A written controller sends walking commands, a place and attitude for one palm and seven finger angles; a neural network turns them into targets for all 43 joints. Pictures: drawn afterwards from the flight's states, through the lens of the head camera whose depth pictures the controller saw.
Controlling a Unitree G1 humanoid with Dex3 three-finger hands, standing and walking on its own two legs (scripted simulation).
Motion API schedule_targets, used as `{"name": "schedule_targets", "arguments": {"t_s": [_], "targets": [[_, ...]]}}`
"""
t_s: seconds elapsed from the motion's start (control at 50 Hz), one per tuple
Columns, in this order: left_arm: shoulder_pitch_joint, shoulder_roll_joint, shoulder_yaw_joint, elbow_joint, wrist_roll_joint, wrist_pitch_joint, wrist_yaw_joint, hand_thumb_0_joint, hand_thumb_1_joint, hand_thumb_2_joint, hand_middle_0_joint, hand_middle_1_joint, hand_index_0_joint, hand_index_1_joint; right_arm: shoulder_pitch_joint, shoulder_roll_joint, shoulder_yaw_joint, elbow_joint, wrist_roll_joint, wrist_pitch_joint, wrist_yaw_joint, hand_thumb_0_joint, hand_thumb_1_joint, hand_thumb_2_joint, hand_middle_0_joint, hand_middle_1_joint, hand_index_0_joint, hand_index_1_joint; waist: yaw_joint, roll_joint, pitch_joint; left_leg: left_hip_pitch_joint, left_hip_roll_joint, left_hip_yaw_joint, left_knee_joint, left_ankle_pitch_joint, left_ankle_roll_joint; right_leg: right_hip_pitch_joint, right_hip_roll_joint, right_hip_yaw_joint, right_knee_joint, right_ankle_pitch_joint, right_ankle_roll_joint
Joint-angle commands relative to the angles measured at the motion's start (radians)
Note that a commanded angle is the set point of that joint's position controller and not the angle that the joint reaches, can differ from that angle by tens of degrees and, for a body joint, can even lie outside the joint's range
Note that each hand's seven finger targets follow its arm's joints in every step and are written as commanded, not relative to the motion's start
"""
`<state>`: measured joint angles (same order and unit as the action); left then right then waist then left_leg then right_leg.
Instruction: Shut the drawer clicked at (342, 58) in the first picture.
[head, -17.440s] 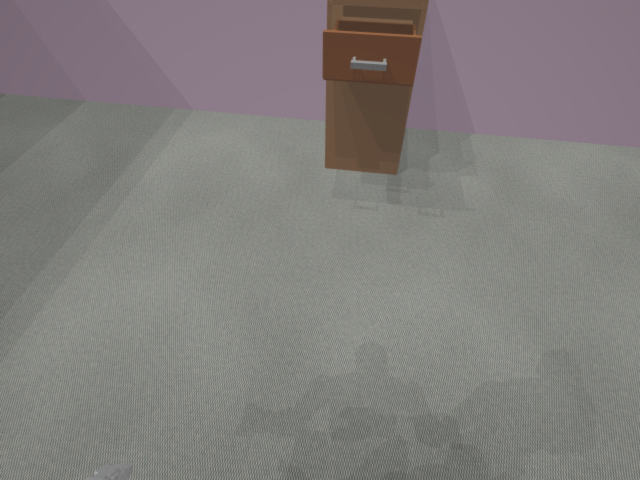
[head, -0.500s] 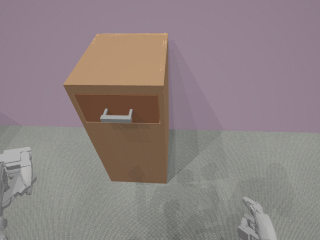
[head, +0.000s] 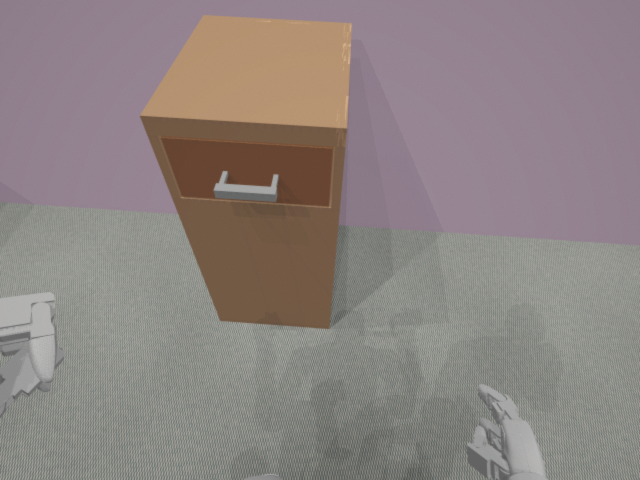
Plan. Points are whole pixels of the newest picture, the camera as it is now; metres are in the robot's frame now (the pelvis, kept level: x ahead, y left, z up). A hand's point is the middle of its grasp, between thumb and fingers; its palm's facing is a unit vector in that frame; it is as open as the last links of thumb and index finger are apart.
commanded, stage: step back with the hand held close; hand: left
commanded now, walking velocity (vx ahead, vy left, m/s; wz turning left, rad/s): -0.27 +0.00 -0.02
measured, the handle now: (248, 185) +0.64 +0.19 -0.07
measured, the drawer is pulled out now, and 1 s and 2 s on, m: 0.00 0.00 0.00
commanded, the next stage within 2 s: stop stepping back and stand still in 0.74 s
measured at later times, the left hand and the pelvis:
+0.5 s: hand (5, 378) +0.17 +0.26 +0.17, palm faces +0.34 -0.81 -0.48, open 3.2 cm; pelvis -0.03 +0.01 +0.00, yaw +2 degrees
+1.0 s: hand out of the picture +0.05 +0.23 +0.17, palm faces +0.34 -0.83 -0.45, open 3.2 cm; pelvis -0.14 -0.01 +0.00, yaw +0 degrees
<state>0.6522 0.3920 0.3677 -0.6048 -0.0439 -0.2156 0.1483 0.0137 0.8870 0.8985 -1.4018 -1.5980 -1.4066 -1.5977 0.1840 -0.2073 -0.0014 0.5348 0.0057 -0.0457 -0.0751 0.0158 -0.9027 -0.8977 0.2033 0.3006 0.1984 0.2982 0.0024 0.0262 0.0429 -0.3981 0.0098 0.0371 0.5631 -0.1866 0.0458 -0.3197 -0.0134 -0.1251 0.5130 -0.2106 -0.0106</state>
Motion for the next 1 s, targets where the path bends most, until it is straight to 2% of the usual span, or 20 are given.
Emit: {"name": "schedule_targets", "arguments": {"t_s": [0.0,0.14,0.22,0.28,0.34,0.38,0.4,0.46,0.52,0.58,0.66,0.72,0.76,0.8,0.84,0.86,0.88,0.9,0.94,0.98], "targets": [[-0.011,0.148,0.125,-0.227,-0.004,-0.072,0.023,0.000,0.900,0.900,-1.400,-1.600,-1.400,-1.600,-0.068,-0.148,-0.054,-0.153,-0.006,-0.063,-0.011,0.000,-0.900,-0.900,0.200,0.300,0.200,0.300,-0.015,0.060,-0.107,-0.173,0.110,-0.190,-0.224,-0.309,0.026,0.191,-0.023,0.160,-0.031,-0.094,0.007],[-0.027,0.158,0.143,-0.213,0.007,-0.086,0.022,0.000,0.900,0.900,-1.400,-1.600,-1.400,-1.600,-0.075,-0.148,-0.061,-0.143,-0.011,-0.072,-0.010,0.000,-0.900,-0.900,0.200,0.300,0.200,0.300,-0.016,0.046,-0.094,-0.241,0.103,-0.188,-0.190,-0.347,0.028,0.201,-0.023,0.202,-0.037,-0.097,0.003],[-0.045,0.161,0.122,-0.223,-0.002,-0.099,0.031,0.000,0.900,0.900,-1.400,-1.600,-1.400,-1.600,-0.055,-0.137,-0.066,-0.113,-0.010,-0.065,-0.003,0.000,-0.900,-0.900,0.200,0.300,0.200,0.300,-0.027,-0.061,-0.107,-0.044,0.018,-0.107,0.035,-0.231,-0.019,-0.033,-0.139,0.279,-0.198,-0.208,-0.053],[-0.046,0.170,0.126,-0.215,-0.009,-0.096,0.046,0.000,0.900,0.900,-1.400,-1.600,-1.400,-1.600,-0.063,-0.119,-0.065,-0.086,-0.010,-0.049,-0.002,0.000,-0.900,-0.900,0.200,0.300,0.200,0.300,-0.034,-0.100,-0.131,0.076,-0.007,-0.077,0.087,-0.130,-0.035,-0.124,-0.179,0.230,-0.214,-0.145,-0.072],[-0.035,0.190,0.141,-0.242,-0.007,-0.104,0.048,0.000,0.900,0.900,-1.400,-1.600,-1.400,-1.600,-0.085,-0.136,-0.066,-0.092,-0.007,-0.045,-0.014,0.000,-0.900,-0.900,0.200,0.300,0.200,0.300,-0.035,0.034,-0.104,0.002,0.062,-0.191,-0.116,-0.206,-0.006,-0.078,-0.070,0.151,-0.114,-0.173,-0.028],[-0.010,0.189,0.167,-0.264,0.015,-0.115,0.035,0.000,0.900,0.900,-1.400,-1.600,-1.400,-1.600,-0.108,-0.165,-0.066,-0.118,-0.016,-0.063,-0.016,0.000,-0.900,-0.900,0.200,0.300,0.200,0.300,-0.020,0.278,-0.127,-0.350,0.251,-0.431,-0.459,-0.516,0.076,0.265,0.102,0.108,0.265,-0.127,0.023],[-0.016,0.195,0.180,-0.250,0.024,-0.112,0.028,0.000,0.900,0.900,-1.400,-1.600,-1.400,-1.600,-0.100,-0.151,-0.070,-0.118,-0.022,-0.070,-0.017,0.000,-0.900,-0.900,0.200,0.300,0.200,0.300,-0.016,0.260,-0.133,-0.396,0.302,-0.498,-0.502,-0.570,0.109,0.284,0.114,0.149,0.408,-0.139,0.021],[0.010,0.193,0.184,-0.266,0.004,-0.114,0.027,0.000,0.900,0.900,-1.400,-1.600,-1.400,-1.600,-0.078,-0.131,-0.075,-0.112,-0.032,-0.098,-0.009,0.000,-0.900,-0.900,0.200,0.300,0.200,0.300,-0.009,0.109,-0.194,-0.113,0.273,-0.423,-0.360,-0.199,0.118,0.101,0.094,0.188,0.369,-0.250,0.010],[0.048,0.169,0.140,-0.265,-0.022,-0.120,0.018,0.000,0.900,0.900,-1.400,-1.600,-1.400,-1.600,-0.045,-0.125,-0.062,-0.060,-0.039,-0.118,0.009,0.000,-0.900,-0.900,0.200,0.300,0.200,0.300,-0.009,0.160,-0.230,0.143,0.216,-0.333,-0.328,0.039,0.083,0.000,0.086,0.151,0.167,-0.317,0.000],[0.022,0.180,0.120,-0.270,-0.027,-0.131,-0.002,0.000,0.900,0.900,-1.400,-1.600,-1.400,-1.600,-0.024,-0.131,-0.055,-0.016,-0.055,-0.124,0.023,0.000,-0.900,-0.900,0.200,0.300,0.200,0.300,-0.003,0.198,-0.307,0.363,0.209,-0.271,-0.251,0.476,0.040,-0.002,0.084,0.139,-0.040,-0.241,-0.003],[0.009,0.218,0.149,-0.301,-0.035,-0.149,-0.031,0.000,0.900,0.900,-1.400,-1.600,-1.400,-1.600,-0.032,-0.129,-0.058,-0.034,-0.049,-0.095,0.041,0.000,-0.900,-0.900,0.200,0.300,0.200,0.300,0.001,0.188,-0.390,0.510,0.184,-0.185,-0.169,0.678,0.016,0.026,0.085,0.117,-0.153,-0.112,0.008],[0.019,0.261,0.216,-0.312,-0.053,-0.154,-0.039,0.000,0.900,0.900,-1.400,-1.600,-1.400,-1.600,-0.074,-0.129,-0.059,-0.083,-0.033,-0.065,0.041,0.000,-0.900,-0.900,0.200,0.300,0.200,0.300,0.006,0.100,-0.351,0.357,0.129,-0.112,-0.141,0.352,-0.016,0.075,0.035,0.124,-0.211,0.019,-0.001],[0.078,0.250,0.224,-0.268,-0.076,-0.144,-0.034,0.000,0.900,0.900,-1.400,-1.600,-1.400,-1.600,-0.086,-0.112,-0.058,-0.112,0.013,-0.051,0.028,0.000,-0.900,-0.900,0.200,0.300,0.200,0.300,-0.004,-0.183,-0.299,0.352,0.016,-0.037,0.079,0.061,-0.055,-0.079,-0.125,0.177,-0.258,0.181,-0.035],[0.078,0.251,0.233,-0.208,-0.074,-0.124,-0.022,0.000,0.900,0.900,-1.400,-1.600,-1.400,-1.600,-0.143,-0.106,-0.050,-0.114,0.013,-0.044,0.007,0.000,-0.900,-0.900,0.200,0.300,0.200,0.300,-0.005,-0.153,-0.174,0.200,-0.011,-0.050,0.250,-0.056,-0.065,-0.183,-0.227,0.234,-0.238,0.175,-0.096],[0.049,0.204,0.187,-0.176,-0.056,-0.096,-0.023,0.000,0.900,0.900,-1.400,-1.600,-1.400,-1.600,-0.127,-0.085,-0.030,-0.105,-0.003,-0.032,-0.003,0.000,-0.900,-0.900,0.200,0.300,0.200,0.300,-0.030,-0.037,-0.101,0.155,0.024,-0.064,0.058,0.035,-0.051,-0.114,-0.180,0.201,-0.137,0.280,-0.063],[0.036,0.182,0.158,-0.163,-0.049,-0.085,-0.022,0.000,0.900,0.900,-1.400,-1.600,-1.400,-1.600,-0.110,-0.095,-0.025,-0.104,-0.002,-0.033,-0.011,0.000,-0.900,-0.900,0.200,0.300,0.200,0.300,-0.030,0.037,-0.093,0.214,0.054,-0.086,-0.091,0.222,-0.033,-0.086,-0.086,0.139,-0.080,0.196,-0.012],[0.007,0.187,0.145,-0.158,-0.045,-0.079,-0.021,0.000,0.900,0.900,-1.400,-1.600,-1.400,-1.600,-0.088,-0.124,-0.035,-0.101,-0.001,-0.047,-0.014,0.000,-0.900,-0.900,0.200,0.300,0.200,0.300,-0.023,0.076,-0.103,0.241,0.108,-0.159,-0.166,0.239,-0.008,-0.062,-0.002,0.111,-0.051,0.053,0.020],[-0.011,0.167,0.113,-0.113,-0.044,-0.078,-0.018,0.000,0.900,0.900,-1.400,-1.600,-1.400,-1.600,-0.066,-0.143,-0.040,-0.096,0.009,-0.061,-0.016,0.000,-0.900,-0.900,0.200,0.300,0.200,0.300,-0.028,0.067,-0.078,0.195,0.143,-0.210,-0.224,0.083,0.013,-0.019,0.030,0.129,-0.059,-0.081,0.031],[-0.023,0.178,0.126,-0.152,-0.039,-0.064,-0.009,0.000,0.900,0.900,-1.400,-1.600,-1.400,-1.600,-0.099,-0.136,-0.037,-0.109,-0.007,-0.072,-0.023,0.000,-0.900,-0.900,0.200,0.300,0.200,0.300,-0.010,0.172,-0.088,0.036,0.137,-0.296,-0.388,-0.319,0.015,0.106,0.055,0.121,-0.057,-0.240,0.002],[-0.015,0.174,0.121,-0.176,-0.021,-0.056,-0.006,0.000,0.900,0.900,-1.400,-1.600,-1.400,-1.600,-0.097,-0.138,-0.038,-0.114,-0.008,-0.074,-0.021,0.000,-0.900,-0.900,0.200,0.300,0.200,0.300,-0.005,0.130,-0.071,-0.058,0.098,-0.254,-0.405,-0.418,-0.014,0.186,0.065,0.111,-0.093,-0.312,-0.018]]}}
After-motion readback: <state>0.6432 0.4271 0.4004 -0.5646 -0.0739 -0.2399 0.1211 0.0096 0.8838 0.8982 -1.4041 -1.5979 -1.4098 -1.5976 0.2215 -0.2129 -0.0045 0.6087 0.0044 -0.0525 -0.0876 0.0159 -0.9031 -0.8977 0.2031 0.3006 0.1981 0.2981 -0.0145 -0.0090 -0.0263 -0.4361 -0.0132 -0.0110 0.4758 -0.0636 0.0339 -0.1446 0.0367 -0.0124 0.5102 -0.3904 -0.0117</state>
